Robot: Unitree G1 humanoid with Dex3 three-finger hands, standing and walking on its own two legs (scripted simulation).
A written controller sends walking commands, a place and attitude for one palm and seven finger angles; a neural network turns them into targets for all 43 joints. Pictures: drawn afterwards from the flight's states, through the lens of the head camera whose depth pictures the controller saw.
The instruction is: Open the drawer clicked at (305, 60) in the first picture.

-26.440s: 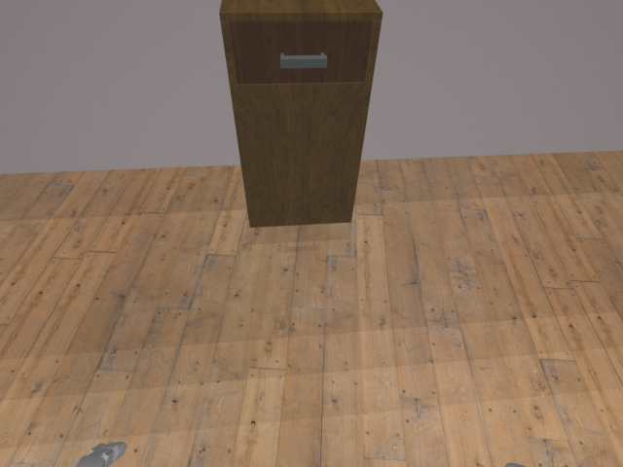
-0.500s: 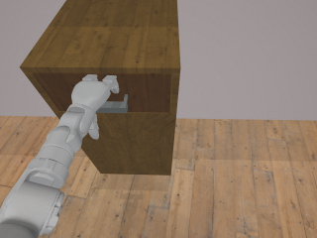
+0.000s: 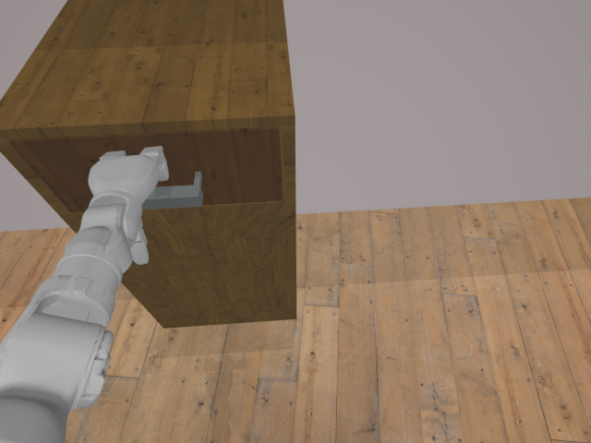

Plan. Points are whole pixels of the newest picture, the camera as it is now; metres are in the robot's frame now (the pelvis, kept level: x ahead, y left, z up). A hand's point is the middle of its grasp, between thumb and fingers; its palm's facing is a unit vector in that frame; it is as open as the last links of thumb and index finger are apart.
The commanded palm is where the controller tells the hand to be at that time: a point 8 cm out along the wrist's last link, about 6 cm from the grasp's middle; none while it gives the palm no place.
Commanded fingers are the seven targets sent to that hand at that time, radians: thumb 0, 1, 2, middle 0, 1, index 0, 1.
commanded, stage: lower the fingers behind the handle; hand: left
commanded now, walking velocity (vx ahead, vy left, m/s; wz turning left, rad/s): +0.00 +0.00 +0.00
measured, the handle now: (161, 188) +0.52 +0.21 +0.01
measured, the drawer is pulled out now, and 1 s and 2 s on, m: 0.00 0.00 0.00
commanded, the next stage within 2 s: close the thumb around the handle in 1.12 s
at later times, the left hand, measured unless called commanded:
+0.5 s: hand (148, 204) +0.48 +0.22 +0.02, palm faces -0.01 -0.04 -1.00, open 13.6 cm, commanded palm +0.45 +0.23 +0.06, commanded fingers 0.00 -0.50 0.30 -0.30 -1.20 -0.30 -1.20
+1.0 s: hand (153, 218) +0.47 +0.22 -0.02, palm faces +0.01 -0.04 -1.00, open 13.8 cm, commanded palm +0.45 +0.22 +0.04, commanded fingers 0.00 -0.50 0.30 -0.30 -1.20 -0.30 -1.20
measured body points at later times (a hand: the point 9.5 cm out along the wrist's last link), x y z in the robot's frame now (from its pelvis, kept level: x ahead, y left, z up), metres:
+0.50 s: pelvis +0.01 +0.02 -0.01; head +0.09 +0.01 +0.43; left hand +0.47 +0.22 +0.07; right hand +0.05 -0.24 -0.15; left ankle +0.01 +0.10 -0.72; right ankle +0.00 -0.08 -0.72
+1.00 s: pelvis +0.01 +0.03 -0.03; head +0.10 +0.03 +0.41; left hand +0.47 +0.22 +0.04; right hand +0.03 -0.24 -0.16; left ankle +0.01 +0.10 -0.72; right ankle +0.00 -0.08 -0.72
